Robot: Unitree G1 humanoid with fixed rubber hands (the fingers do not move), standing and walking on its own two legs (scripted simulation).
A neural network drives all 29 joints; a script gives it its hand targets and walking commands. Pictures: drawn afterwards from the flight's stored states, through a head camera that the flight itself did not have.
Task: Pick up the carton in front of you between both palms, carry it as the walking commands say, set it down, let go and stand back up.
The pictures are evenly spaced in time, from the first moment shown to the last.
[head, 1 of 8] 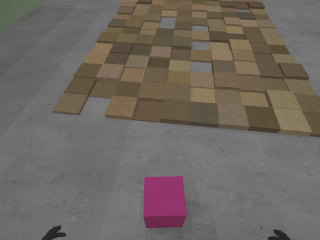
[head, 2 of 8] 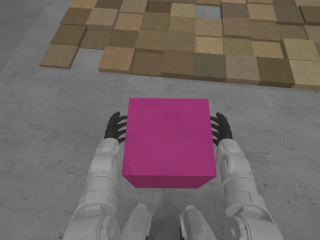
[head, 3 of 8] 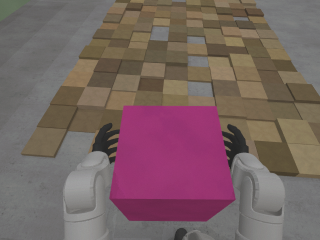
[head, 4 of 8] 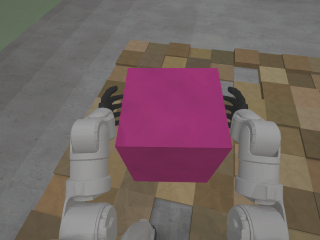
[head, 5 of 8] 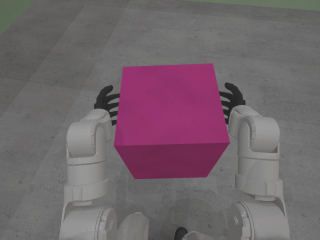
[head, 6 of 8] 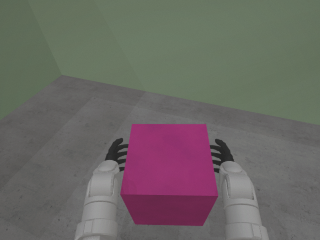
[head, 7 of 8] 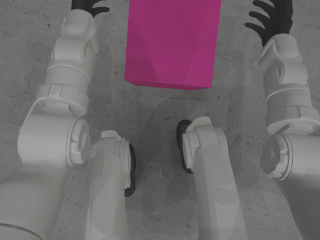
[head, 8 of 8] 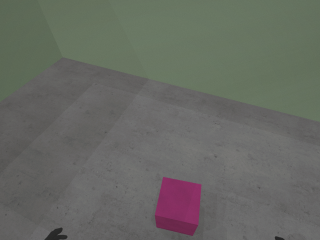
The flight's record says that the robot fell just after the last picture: no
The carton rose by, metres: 0.81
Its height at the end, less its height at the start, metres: +0.00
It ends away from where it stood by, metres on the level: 6.34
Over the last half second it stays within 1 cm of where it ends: yes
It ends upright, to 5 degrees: yes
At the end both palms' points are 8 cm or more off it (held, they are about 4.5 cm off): yes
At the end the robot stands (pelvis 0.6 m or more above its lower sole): yes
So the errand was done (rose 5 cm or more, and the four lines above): yes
